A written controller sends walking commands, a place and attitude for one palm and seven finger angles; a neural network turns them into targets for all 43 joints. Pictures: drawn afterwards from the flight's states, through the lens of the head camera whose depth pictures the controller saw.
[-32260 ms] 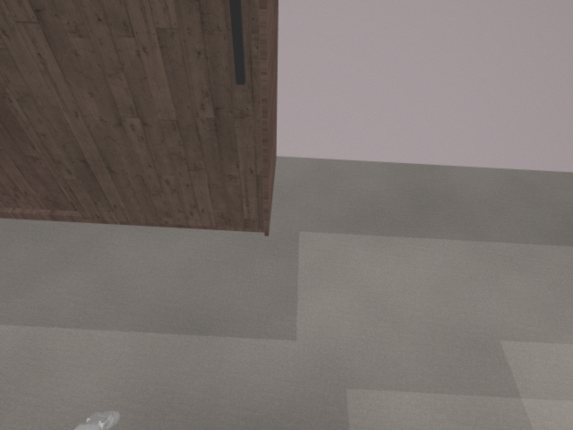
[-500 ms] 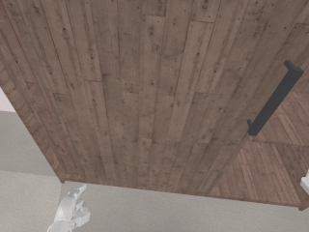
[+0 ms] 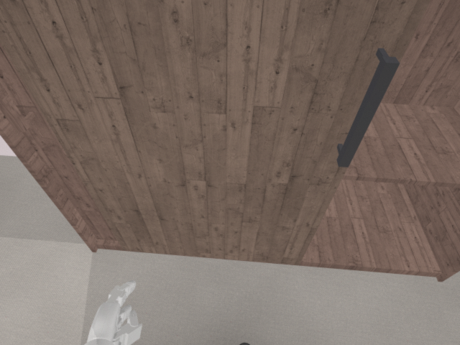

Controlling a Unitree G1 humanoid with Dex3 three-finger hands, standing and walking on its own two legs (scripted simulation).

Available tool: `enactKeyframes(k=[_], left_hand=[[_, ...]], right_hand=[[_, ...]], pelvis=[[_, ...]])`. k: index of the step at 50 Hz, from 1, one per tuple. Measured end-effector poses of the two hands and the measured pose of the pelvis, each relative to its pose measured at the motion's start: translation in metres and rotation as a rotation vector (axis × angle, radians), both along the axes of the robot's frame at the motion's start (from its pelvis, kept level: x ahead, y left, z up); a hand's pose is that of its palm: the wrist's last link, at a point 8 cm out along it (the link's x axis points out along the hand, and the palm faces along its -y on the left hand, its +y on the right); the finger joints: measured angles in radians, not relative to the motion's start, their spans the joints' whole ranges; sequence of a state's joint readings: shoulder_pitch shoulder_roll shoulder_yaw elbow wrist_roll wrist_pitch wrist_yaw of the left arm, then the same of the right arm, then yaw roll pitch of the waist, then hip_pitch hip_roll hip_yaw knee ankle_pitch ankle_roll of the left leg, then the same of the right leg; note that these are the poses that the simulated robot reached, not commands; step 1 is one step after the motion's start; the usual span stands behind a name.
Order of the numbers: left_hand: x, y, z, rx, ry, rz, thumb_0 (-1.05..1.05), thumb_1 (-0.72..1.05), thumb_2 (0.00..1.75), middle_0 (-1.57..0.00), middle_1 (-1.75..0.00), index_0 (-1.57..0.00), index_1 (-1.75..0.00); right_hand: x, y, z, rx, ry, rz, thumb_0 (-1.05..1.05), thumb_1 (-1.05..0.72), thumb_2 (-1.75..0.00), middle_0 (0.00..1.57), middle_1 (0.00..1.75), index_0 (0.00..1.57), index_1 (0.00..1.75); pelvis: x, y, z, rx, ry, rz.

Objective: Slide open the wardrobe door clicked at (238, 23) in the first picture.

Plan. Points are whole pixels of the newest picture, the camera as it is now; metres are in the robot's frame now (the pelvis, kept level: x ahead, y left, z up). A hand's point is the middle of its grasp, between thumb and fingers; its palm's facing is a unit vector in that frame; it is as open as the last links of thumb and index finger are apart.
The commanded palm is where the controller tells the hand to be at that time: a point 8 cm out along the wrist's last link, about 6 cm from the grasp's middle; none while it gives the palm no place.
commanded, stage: step back with the hand held close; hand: right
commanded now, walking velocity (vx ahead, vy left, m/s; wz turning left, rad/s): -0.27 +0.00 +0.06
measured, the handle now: (360, 114) +0.55 -0.25 +0.12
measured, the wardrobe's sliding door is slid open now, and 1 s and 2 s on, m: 0.63 0.63 0.63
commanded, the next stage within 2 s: stop stepping back and stand still in 0.38 s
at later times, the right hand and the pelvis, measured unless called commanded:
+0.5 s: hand out of the picture +0.08 -0.33 +0.17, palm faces +0.50 +0.81 -0.32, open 7.4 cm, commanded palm +0.02 -0.37 +0.18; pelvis -0.11 -0.06 -0.03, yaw -2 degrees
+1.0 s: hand out of the picture -0.13 -0.46 +0.20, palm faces +0.43 +0.86 -0.27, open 7.4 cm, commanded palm -0.19 -0.50 +0.18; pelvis -0.33 -0.20 +0.02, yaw +0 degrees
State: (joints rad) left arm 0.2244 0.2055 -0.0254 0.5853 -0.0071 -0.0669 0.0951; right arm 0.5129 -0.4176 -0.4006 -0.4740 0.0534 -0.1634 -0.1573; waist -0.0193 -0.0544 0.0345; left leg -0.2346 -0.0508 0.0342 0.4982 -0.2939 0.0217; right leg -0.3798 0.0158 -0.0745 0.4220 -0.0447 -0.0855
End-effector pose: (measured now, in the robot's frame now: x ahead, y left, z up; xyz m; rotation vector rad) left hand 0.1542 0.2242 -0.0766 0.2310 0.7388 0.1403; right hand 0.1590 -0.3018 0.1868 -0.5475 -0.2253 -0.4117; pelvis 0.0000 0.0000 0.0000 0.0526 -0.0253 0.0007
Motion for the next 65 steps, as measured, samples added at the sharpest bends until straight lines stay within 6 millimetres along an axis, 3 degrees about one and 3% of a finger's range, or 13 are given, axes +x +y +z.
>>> enactKeyframes(k=[13,21,28,31,35,38,41,44,48,52,56,61,65], left_hand=[[0.0,-0.031,0.019,0.055,-0.096,-0.087,0.01,0.91,0.9,-0.21,-0.3,-0.2,-0.3],[-0.027,-0.051,0.028,0.086,-0.145,-0.118,0.01,0.91,0.9,-0.2,-0.3,-0.2,-0.3],[-0.093,-0.079,0.02,0.098,-0.107,-0.086,0.01,0.91,0.9,-0.2,-0.3,-0.2,-0.3],[-0.127,-0.099,0.02,0.05,-0.101,-0.089,0.01,0.91,0.9,-0.2,-0.3,-0.2,-0.3],[-0.163,-0.121,0.004,0.053,-0.098,-0.131,0.01,0.9,0.9,-0.2,-0.3,-0.2,-0.3],[-0.198,-0.146,-0.002,0.074,-0.027,-0.127,0.01,0.91,0.9,-0.2,-0.3,-0.2,-0.3],[-0.227,-0.171,-0.007,0.082,-0.039,-0.117,0.01,0.91,0.9,-0.2,-0.3,-0.2,-0.3],[-0.262,-0.199,0.0,0.027,-0.037,-0.1,0.01,0.91,0.9,-0.2,-0.3,-0.2,-0.3],[-0.308,-0.228,0.024,-0.034,-0.021,-0.077,0.01,0.91,0.9,-0.21,-0.3,-0.2,-0.31],[-0.339,-0.24,0.044,-0.027,-0.042,-0.048,0.01,0.9,0.9,-0.21,-0.3,-0.2,-0.31],[-0.356,-0.238,0.027,0.022,-0.104,-0.06,0.01,0.9,0.9,-0.21,-0.3,-0.2,-0.31],[-0.402,-0.243,0.019,0.082,-0.075,0.005,0.01,0.9,0.9,-0.21,-0.3,-0.2,-0.31],[-0.444,-0.254,0.01,0.087,-0.08,0.043,0.01,0.91,0.9,-0.2,-0.3,-0.2,-0.3]], right_hand=[[-0.056,-0.034,0.001,0.013,-0.089,-0.028,0.02,-0.89,-0.9,0.22,0.31,0.21,0.3],[-0.11,-0.053,0.001,-0.02,-0.171,0.011,0.02,-0.89,-0.9,0.21,0.31,0.21,0.3],[-0.14,-0.086,-0.007,0.059,-0.263,0.051,0.02,-0.89,-0.9,0.22,0.31,0.21,0.3],[-0.174,-0.102,-0.003,0.078,-0.237,0.038,0.02,-0.89,-0.9,0.22,0.31,0.21,0.3],[-0.243,-0.119,-0.002,-0.037,-0.273,0.032,0.02,-0.89,-0.9,0.22,0.31,0.21,0.3],[-0.269,-0.147,0.002,0.006,-0.35,0.014,0.02,-0.89,-0.9,0.22,0.31,0.21,0.3],[-0.281,-0.181,0.001,0.043,-0.402,-0.033,0.01,-0.89,-0.9,0.22,0.31,0.21,0.3],[-0.289,-0.205,0.004,0.07,-0.347,-0.041,0.01,-0.89,-0.9,0.21,0.31,0.21,0.3],[-0.312,-0.203,0.012,0.126,-0.23,0.038,0.02,-0.9,-0.9,0.21,0.3,0.2,0.3],[-0.352,-0.198,0.026,0.099,-0.137,0.119,0.02,-0.89,-0.9,0.21,0.31,0.2,0.3],[-0.397,-0.212,0.029,-0.064,-0.215,0.135,0.02,-0.89,-0.9,0.21,0.31,0.21,0.3],[-0.417,-0.263,0.018,0.041,-0.313,0.061,0.01,-0.89,-0.9,0.22,0.31,0.21,0.3],[-0.433,-0.279,0.004,0.075,-0.293,0.07,0.02,-0.89,-0.9,0.21,0.31,0.21,0.3]], pelvis=[[-0.043,-0.027,-0.005,0.025,-0.024,-0.032],[-0.083,-0.046,-0.017,0.02,-0.055,-0.035],[-0.133,-0.074,-0.024,0.075,-0.094,-0.068],[-0.157,-0.087,-0.019,0.076,-0.086,-0.119],[-0.195,-0.108,-0.039,-0.016,-0.05,-0.053],[-0.218,-0.133,-0.033,0.008,-0.069,-0.064],[-0.248,-0.159,-0.037,0.028,-0.073,-0.07],[-0.278,-0.174,-0.024,0.024,-0.093,-0.05],[-0.311,-0.19,0.004,0.035,-0.089,-0.012],[-0.341,-0.207,0.021,0.061,-0.067,-0.01],[-0.382,-0.223,-0.011,-0.036,-0.03,0.048],[-0.415,-0.254,-0.021,0.003,-0.065,0.029],[-0.452,-0.27,-0.028,0.019,-0.112,0.03]])
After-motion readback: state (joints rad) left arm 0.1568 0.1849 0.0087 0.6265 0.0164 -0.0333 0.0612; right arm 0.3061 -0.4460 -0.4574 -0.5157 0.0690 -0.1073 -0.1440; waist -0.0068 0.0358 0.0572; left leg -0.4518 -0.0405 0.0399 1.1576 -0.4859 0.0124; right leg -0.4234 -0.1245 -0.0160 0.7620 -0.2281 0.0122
